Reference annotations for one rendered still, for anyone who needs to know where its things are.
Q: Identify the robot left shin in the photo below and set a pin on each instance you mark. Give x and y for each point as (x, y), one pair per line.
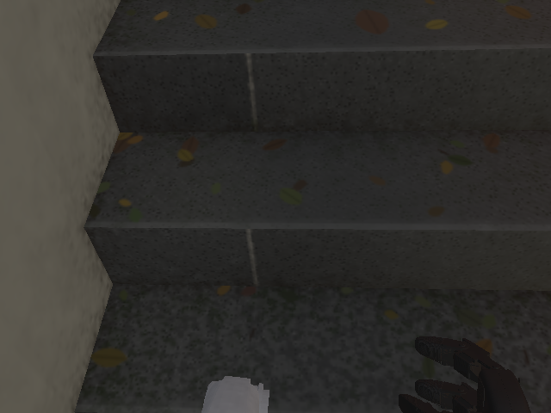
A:
(209, 386)

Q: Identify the right robot hand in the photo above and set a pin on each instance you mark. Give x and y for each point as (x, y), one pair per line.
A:
(498, 390)

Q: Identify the left robot thigh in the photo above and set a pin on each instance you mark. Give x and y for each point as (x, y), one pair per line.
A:
(236, 395)

